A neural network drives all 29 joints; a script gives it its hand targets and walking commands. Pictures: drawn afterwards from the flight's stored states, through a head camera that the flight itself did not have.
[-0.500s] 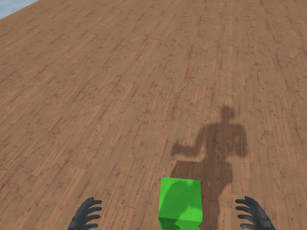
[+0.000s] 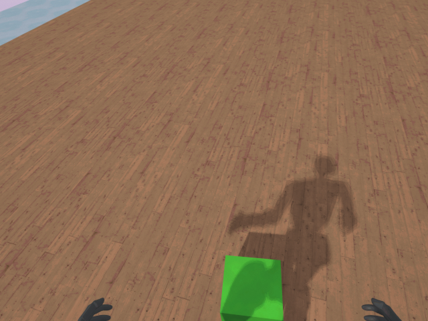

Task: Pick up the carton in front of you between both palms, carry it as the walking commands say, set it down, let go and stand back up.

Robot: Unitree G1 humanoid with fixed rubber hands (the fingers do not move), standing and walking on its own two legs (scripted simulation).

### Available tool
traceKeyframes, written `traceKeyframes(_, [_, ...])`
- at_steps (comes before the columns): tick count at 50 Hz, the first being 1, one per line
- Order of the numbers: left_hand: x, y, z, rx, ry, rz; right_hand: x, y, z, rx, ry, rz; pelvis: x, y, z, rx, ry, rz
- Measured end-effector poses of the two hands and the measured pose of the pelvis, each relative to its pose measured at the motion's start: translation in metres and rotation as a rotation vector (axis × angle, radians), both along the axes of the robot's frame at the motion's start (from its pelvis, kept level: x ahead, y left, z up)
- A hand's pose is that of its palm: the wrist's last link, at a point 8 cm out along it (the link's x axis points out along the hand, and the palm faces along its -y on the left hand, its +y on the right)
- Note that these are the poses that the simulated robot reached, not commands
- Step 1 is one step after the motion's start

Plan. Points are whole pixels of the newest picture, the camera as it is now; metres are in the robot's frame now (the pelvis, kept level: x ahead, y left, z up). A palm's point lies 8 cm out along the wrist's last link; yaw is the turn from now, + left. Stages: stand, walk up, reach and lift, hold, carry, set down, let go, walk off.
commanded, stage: stand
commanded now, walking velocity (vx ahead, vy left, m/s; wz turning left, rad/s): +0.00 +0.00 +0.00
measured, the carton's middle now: (250, 295) +0.38 -0.05 -0.64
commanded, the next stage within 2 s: none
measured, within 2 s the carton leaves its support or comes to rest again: neither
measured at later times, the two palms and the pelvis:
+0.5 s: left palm out of the picture +0.11 +0.29 -0.08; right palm out of the picture +0.12 -0.30 -0.10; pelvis +0.00 -0.01 +0.00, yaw +1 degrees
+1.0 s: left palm out of the picture +0.08 +0.30 -0.08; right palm out of the picture +0.09 -0.31 -0.10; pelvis -0.01 -0.01 +0.01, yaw +1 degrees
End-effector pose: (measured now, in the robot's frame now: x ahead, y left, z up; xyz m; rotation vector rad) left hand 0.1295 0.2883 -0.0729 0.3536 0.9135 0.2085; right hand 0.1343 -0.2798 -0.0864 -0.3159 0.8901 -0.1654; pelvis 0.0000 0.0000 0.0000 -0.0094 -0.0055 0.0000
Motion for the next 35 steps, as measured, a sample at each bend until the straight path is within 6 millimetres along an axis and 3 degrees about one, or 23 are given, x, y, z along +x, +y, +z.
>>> traceKeyframes(5, [-0.006, 0.007, -0.001, 0.022, 0.028, 0.021, -0.002, -0.005, -0.006, -0.009, 0.034, 0.007, 0.003, -0.002, 0.001, 0.002, 0.002, 0.007])
traceKeyframes(18, [-0.013, 0.001, -0.009, 0.005, 0.072, 0.044, -0.005, -0.013, -0.009, -0.025, 0.078, 0.015, 0.006, -0.006, 0.003, 0.003, -0.008, 0.016])
traceKeyframes(35, [-0.032, 0.007, -0.010, 0.007, 0.115, 0.068, -0.027, -0.022, -0.010, -0.041, 0.131, 0.012, -0.003, -0.008, 0.007, 0.007, -0.028, 0.018])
